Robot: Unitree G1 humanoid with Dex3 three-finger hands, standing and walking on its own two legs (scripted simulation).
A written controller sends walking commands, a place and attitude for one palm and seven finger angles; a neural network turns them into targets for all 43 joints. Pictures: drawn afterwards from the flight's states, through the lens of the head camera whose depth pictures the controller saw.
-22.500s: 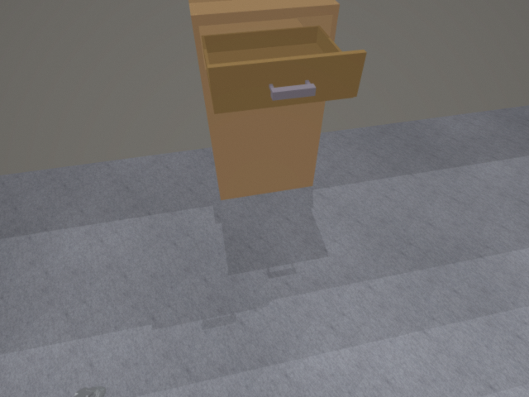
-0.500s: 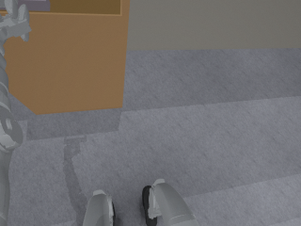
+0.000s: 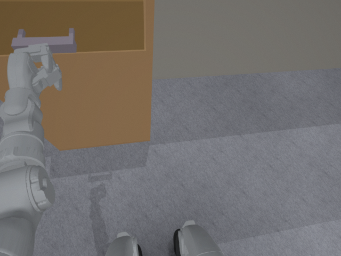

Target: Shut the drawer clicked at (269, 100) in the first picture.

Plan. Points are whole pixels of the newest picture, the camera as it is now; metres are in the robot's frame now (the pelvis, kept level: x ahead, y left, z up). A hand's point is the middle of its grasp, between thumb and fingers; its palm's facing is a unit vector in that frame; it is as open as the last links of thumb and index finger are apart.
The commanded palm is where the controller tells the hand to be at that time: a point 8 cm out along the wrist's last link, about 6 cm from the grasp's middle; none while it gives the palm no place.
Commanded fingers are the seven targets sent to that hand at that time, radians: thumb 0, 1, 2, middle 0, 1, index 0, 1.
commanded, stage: pull the fist back off the drawer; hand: left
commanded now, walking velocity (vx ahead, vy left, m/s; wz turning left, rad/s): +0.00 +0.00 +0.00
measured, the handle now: (46, 38) +0.61 +0.23 +0.07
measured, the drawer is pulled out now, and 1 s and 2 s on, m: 0.00 0.00 0.00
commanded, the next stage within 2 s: draw the hand back to the body in 0.06 s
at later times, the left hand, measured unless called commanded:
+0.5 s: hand (35, 99) +0.42 +0.21 +0.11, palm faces +0.09 -0.99 -0.05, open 3.3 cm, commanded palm +0.38 +0.25 +0.12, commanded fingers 0.00 0.90 0.90 -1.40 -1.60 -1.40 -1.60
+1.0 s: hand out of the picture +0.27 +0.22 +0.18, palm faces +0.36 -0.89 -0.29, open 3.3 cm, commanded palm +0.22 +0.26 +0.19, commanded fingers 0.00 0.90 0.90 -1.40 -1.60 -1.40 -1.60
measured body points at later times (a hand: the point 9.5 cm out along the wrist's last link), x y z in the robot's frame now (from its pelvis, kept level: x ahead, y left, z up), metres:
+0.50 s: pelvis +0.04 -0.01 +0.03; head +0.11 -0.01 +0.48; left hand +0.41 +0.26 +0.11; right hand +0.13 -0.26 -0.08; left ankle -0.01 +0.09 -0.68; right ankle +0.02 -0.13 -0.68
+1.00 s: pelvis +0.02 -0.02 +0.06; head +0.01 -0.04 +0.51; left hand +0.25 +0.27 +0.19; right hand +0.22 -0.23 -0.02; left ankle -0.01 +0.09 -0.68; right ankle +0.02 -0.13 -0.68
